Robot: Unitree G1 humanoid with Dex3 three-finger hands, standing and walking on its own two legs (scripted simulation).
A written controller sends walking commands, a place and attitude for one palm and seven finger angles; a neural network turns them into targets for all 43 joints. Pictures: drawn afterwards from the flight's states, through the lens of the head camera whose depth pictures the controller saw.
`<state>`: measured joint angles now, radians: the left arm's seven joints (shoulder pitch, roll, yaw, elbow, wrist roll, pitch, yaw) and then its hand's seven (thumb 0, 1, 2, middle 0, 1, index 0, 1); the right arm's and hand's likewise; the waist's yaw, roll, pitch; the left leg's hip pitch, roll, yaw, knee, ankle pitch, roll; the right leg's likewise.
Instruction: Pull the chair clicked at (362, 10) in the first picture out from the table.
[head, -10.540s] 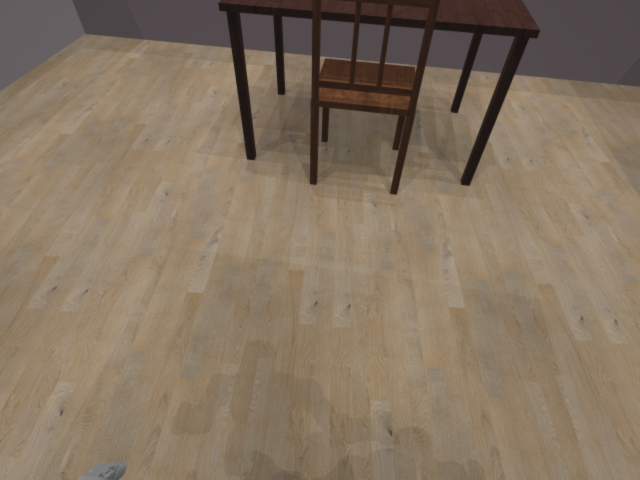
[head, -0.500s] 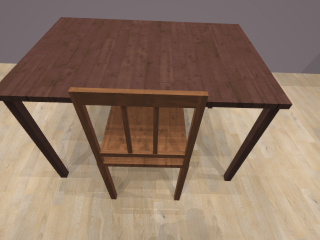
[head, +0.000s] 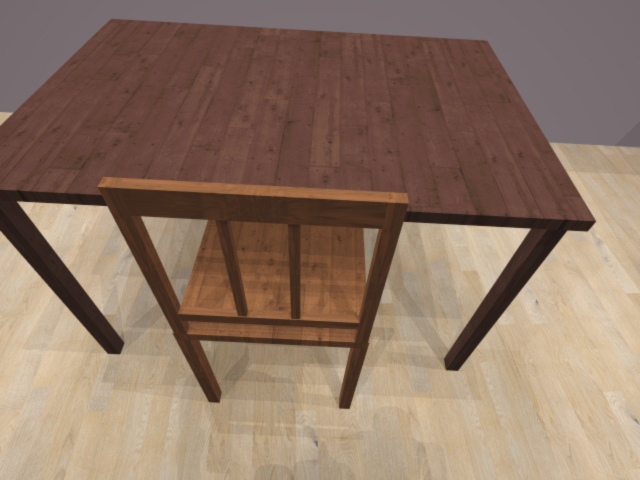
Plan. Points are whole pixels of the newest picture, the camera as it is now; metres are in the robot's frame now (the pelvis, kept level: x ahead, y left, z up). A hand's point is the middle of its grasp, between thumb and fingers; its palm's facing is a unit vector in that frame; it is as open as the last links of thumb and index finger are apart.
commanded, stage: come to a stop and stand still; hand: left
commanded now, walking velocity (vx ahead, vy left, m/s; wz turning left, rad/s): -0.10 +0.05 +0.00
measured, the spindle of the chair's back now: (234, 272) +0.45 +0.19 -0.08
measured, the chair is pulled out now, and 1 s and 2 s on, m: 0.00 0.00 0.00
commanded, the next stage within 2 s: look again from close up in 1.60 s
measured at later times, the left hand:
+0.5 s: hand out of the picture +0.01 +0.19 -0.16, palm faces +0.03 -0.96 -0.29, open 7.4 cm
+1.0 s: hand out of the picture +0.00 +0.21 -0.16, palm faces +0.00 -0.98 -0.22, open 7.3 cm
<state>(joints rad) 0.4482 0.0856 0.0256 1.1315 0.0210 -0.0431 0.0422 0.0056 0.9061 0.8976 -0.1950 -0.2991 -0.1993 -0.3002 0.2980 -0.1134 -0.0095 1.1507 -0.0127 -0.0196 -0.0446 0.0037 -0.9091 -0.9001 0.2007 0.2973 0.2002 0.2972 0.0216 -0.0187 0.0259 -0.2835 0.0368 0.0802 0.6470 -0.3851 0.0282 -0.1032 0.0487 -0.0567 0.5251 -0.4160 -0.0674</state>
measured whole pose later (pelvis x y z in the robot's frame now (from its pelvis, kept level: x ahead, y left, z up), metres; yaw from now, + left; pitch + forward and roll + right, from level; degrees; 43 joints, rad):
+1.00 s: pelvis -0.03 +0.03 +0.01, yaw +0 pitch -1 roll +0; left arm 0.25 0.17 -0.01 1.02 0.01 -0.01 0.05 0.01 0.91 0.90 -0.20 -0.30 -0.20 -0.30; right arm 0.20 -0.18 -0.01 1.06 -0.02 0.00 0.00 0.00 -0.91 -0.90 0.20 0.30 0.20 0.30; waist -0.01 0.00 0.07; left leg -0.26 -0.02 0.10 0.49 -0.22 0.06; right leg -0.12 0.00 -0.03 0.49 -0.35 -0.01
